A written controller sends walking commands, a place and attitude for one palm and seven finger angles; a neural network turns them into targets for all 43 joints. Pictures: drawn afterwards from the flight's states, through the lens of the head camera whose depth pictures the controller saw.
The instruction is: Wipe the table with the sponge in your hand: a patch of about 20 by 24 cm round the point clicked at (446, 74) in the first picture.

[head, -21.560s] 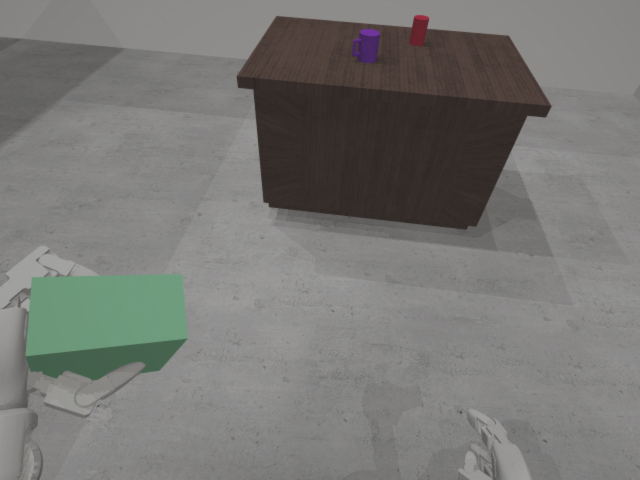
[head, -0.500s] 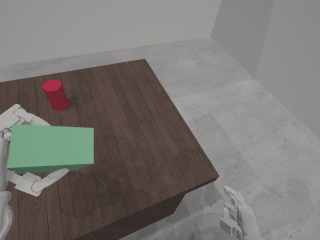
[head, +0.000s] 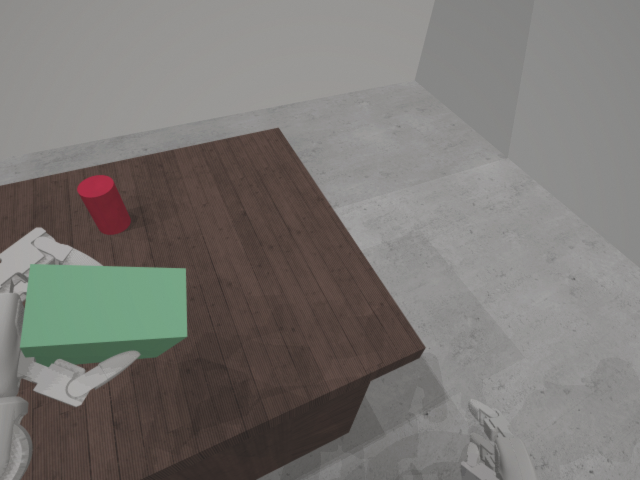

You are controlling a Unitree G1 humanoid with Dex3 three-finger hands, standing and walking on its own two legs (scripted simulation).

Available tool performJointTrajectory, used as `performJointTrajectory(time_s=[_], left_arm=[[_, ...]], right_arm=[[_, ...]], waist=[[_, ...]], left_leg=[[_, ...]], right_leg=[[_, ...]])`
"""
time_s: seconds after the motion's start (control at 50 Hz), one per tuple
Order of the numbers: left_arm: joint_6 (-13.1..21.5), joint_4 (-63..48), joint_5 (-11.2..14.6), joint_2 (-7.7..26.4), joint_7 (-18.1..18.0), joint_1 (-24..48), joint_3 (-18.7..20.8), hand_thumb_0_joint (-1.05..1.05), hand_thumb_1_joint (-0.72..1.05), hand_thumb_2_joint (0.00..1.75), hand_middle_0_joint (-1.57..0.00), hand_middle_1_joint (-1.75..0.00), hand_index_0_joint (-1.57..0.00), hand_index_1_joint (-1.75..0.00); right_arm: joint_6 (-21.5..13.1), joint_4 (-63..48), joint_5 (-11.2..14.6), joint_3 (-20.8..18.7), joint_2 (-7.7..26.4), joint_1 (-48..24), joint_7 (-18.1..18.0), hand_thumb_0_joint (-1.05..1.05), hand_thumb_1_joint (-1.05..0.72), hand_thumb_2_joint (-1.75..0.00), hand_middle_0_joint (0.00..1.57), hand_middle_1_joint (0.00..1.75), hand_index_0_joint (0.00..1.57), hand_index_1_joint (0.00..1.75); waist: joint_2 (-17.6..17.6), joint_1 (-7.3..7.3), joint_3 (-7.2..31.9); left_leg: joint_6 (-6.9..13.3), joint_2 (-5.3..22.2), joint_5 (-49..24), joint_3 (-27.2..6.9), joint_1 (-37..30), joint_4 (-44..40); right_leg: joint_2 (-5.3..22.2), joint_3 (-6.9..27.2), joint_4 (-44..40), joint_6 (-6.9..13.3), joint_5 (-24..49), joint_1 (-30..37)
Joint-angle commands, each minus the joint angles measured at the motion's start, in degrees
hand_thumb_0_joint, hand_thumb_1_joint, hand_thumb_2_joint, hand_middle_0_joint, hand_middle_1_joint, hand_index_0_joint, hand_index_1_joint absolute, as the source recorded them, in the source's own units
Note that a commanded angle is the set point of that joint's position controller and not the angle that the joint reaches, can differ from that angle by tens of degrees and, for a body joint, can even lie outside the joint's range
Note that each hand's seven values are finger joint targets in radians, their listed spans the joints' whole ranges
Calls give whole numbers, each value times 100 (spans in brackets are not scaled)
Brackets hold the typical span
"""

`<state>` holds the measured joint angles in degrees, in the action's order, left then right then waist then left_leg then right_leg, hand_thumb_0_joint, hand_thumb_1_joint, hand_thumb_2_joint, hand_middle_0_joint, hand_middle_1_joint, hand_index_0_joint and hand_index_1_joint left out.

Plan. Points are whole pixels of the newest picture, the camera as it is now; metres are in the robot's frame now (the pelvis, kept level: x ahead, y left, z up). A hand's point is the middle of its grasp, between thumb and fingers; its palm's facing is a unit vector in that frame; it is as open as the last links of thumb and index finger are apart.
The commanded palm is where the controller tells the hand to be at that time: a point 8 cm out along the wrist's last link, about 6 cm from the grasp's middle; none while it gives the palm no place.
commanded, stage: come to a stop and stand still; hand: left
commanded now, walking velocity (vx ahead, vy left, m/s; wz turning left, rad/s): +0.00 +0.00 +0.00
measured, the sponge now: (127, 319) +0.23 +0.21 +0.14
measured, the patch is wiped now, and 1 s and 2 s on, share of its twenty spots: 0.00 0.00 0.00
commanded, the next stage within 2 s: look again from close up in 0.94 s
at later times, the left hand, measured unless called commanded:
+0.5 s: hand (73, 295) +0.24 +0.26 +0.16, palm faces +0.36 -0.85 -0.38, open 10.3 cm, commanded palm +0.17 +0.29 +0.17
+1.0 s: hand (66, 307) +0.23 +0.26 +0.15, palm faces +0.35 -0.87 -0.34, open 10.3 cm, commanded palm +0.17 +0.30 +0.17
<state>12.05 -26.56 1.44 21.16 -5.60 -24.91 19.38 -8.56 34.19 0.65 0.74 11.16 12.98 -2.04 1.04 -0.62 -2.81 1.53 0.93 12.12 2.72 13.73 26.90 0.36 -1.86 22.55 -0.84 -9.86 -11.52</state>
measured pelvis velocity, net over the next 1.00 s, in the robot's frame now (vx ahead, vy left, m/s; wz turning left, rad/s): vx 0.01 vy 0.02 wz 0.00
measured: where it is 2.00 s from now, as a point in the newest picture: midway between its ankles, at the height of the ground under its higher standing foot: outside the picture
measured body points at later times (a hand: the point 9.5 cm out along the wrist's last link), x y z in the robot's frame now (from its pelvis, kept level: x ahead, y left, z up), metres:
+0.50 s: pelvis +0.00 +0.01 +0.00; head +0.03 +0.02 +0.45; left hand +0.21 +0.30 +0.18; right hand +0.18 -0.22 -0.08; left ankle +0.03 +0.10 -0.74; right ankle +0.03 -0.13 -0.74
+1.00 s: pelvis +0.01 +0.02 +0.00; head +0.03 +0.05 +0.45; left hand +0.21 +0.31 +0.17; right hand +0.21 -0.20 -0.06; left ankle +0.03 +0.10 -0.74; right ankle +0.03 -0.13 -0.74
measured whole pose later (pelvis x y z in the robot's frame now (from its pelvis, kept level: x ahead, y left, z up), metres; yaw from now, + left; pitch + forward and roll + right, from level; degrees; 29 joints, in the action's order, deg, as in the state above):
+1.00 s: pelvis +0.01 +0.02 +0.00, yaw +0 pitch -1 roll -2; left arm 12.8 -26.3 2.3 21.8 -5.3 -23.9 19.2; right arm -8.5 32.4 0.9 1.2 9.9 9.6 -1.4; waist 3.2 -1.5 -3.3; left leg 2.8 -0.2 14.2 3.4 13.7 28.6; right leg 1.6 -1.2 23.9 -2.3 -11.5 -11.4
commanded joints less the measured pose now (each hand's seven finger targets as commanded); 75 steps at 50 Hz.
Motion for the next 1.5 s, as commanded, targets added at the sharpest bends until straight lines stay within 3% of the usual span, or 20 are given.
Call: performJointTrajectory(time_s=[0.0, 0.24, 0.26, 0.28, 0.3, 0.32, 0.34, 0.44, 0.5, 0.52, 0.54, 0.62, 0.68, 0.74, 0.86, 0.96, 1.12, 1.14, 1.3, 1.48], left_arm=[[334, -1205, 95, 945, -155, 396, 727, 0, 10, 130, -120, -160, -120, -160], [259, -1404, 107, 917, -166, 446, 622, 0, 10, 130, -120, -160, -120, -160], [841, -2431, -756, 5525, -161, 6102, 3957, 0, 10, 130, -120, -160, -120, -160], [605, 875, -152, 1795, 100, 2791, 1520, 0, 10, 130, -120, -160, -120, -160], [594, 324, 46, 1406, 62, 1324, 1190, 0, 10, 130, -120, -160, -120, -160], [482, 444, 186, 492, 80, 979, 519, 0, 10, 130, -120, -160, -120, -160], [565, -275, 143, 916, 87, 1328, 588, 0, 10, 130, -120, -160, -120, -160], [608, -1196, 157, 736, 4, 359, 347, 0, 10, 130, -120, -160, -120, -160], [623, -1235, 168, 1276, -84, 430, 977, 0, 10, 130, -120, -160, -120, -160], [621, -1338, 179, 1529, -122, 623, 1260, 0, 10, 130, -120, -160, -120, -160], [656, -1294, 192, 1363, -116, 653, 1147, 0, 10, 130, -120, -160, -120, -160], [694, -1502, 208, 1375, -125, 1077, 1098, 0, 10, 130, -120, -160, -120, -160], [684, -1608, 182, 1148, -112, 978, 805, 0, 10, 130, -120, -160, -120, -160], [626, -1594, 161, 785, -101, 672, 483, 0, 10, 130, -120, -160, -120, -160], [458, -1178, 159, 887, -138, 422, 677, 0, 10, 130, -120, -160, -120, -160], [432, -1292, 186, 986, -138, 667, 759, 0, 10, 130, -120, -160, -120, -160], [417, -1643, 141, 965, -177, 684, 681, 0, 10, 130, -120, -160, -120, -160], [409, -1520, 139, 814, -167, 636, 542, 0, 10, 130, -120, -160, -120, -160], [369, -1159, 97, 871, -143, 625, 641, 0, 10, 130, -120, -160, -120, -160], [414, -1474, 97, 966, -108, 717, 714, 0, 10, 130, -120, -160, -120, -160]], right_arm=[[-309, -927, 13, -315, 754, -538, -73, 0, -90, -90, 20, 30, 20, 30], [-275, -925, 40, -307, 740, -618, -110, 0, -90, -90, 20, 30, 20, 30], [-449, -814, -328, -270, 869, 20, -60, 0, -90, -90, 20, 30, 20, 30], [-374, -450, -104, -78, 239, -371, -60, 0, -90, -90, 20, 30, 20, 30], [-439, -816, -51, -320, 604, -402, -50, 0, -90, -90, 20, 30, 20, 30], [-457, -816, 59, -400, 663, -432, -1, 0, -90, -90, 20, 30, 20, 30], [-458, -855, 29, -441, 819, -337, 31, 0, -90, -90, 20, 30, 20, 30], [-500, -1014, 69, -325, 719, -582, 188, 0, -90, -90, 20, 30, 20, 30], [-514, -1001, 37, -342, 746, -535, 89, 0, -90, -90, 20, 30, 20, 30], [-499, -970, 46, -343, 782, -631, 57, 0, -90, -90, 20, 30, 20, 30], [-488, -991, 47, -320, 678, -590, 4, 0, -90, -90, 20, 30, 20, 30], [-533, -919, 53, -301, 678, -601, -54, 0, -90, -90, 20, 30, 20, 30], [-564, -882, 32, -311, 697, -490, -17, 0, -90, -90, 20, 30, 20, 30], [-568, -843, 41, -312, 693, -485, 60, 0, -90, -90, 20, 30, 20, 30], [-339, -889, 42, -320, 732, -520, 48, 0, -90, -90, 20, 30, 20, 30], [-237, -1007, 47, -286, 691, -589, -41, 0, -90, -90, 20, 30, 20, 30], [-360, -1007, 50, -297, 720, -682, -54, 0, -90, -90, 20, 30, 20, 30], [-346, -994, 35, -272, 684, -625, -60, 0, -90, -90, 20, 30, 20, 30], [-307, -947, 31, -300, 733, -546, -53, 0, -90, -90, 20, 30, 20, 30], [-359, -982, 35, -313, 721, -568, -42, 0, -90, -90, 20, 30, 20, 30]], waist=[[-260, -14, 737], [-429, 1, 831], [243, -205, -216], [254, -24, 923], [-303, -278, 540], [-962, -115, 991], [-1164, -109, 1105], [-172, -184, 882], [403, -174, 742], [149, -136, 799], [52, -120, 754], [-793, -86, 989], [-906, -102, 1205], [-711, -79, 1269], [-372, -67, 866], [-532, -49, 736], [-641, -54, 998], [-568, -44, 928], [-337, -22, 659], [-490, -13, 717]], left_leg=[[-13, 380, 222, -547, 73, -663], [-6, 414, -158, -546, -118, -664], [-2, 436, -268, -196, 750, 186], [0, -8, -344, -331, -225, -4], [-101, 137, -290, -248, -332, -152], [-98, 151, -271, -207, -620, -343], [-32, 240, -139, -302, -398, -431], [86, 462, 512, -648, 395, -875], [33, 394, 277, -677, 403, -734], [17, 378, 311, -643, 308, -748], [40, 393, 180, -704, 305, -714], [-19, 425, -811, -657, -110, -596], [-78, 475, -1760, -617, -410, -341], [-122, 519, -2065, -591, -537, -264], [-141, 540, -1171, -601, 16, -500], [-79, 486, -402, -600, 181, -664], [-22, 442, -105, -556, -38, -664], [-25, 448, -28, -582, 37, -680], [-37, 446, 292, -651, 297, -825], [-16, 562, 449, -716, 321, -956]], right_leg=[[354, 575, -422, 194, 179, 363], [371, 537, -332, 195, 489, 383], [551, 816, -789, 32, 482, -638], [702, 815, -429, 437, 252, -454], [529, 1168, -683, 389, 302, -324], [499, 1010, -285, 470, 236, 15], [491, 855, -100, 362, 190, 181], [253, 434, 210, 156, -183, 582], [271, 471, 54, 129, 61, 513], [257, 513, 87, 127, 3, 446], [330, 443, 111, 147, 158, 451], [321, 440, 354, 175, 761, 504], [375, 356, 351, 184, 1224, 613], [346, 268, 315, 171, 1320, 610], [336, 302, 150, 153, 1044, 625], [337, 356, -3, 157, 770, 621], [305, 393, -35, 143, 680, 688], [324, 347, -73, 141, 591, 667], [292, 385, -198, 144, 308, 592], [190, 311, -60, 121, 202, 634]])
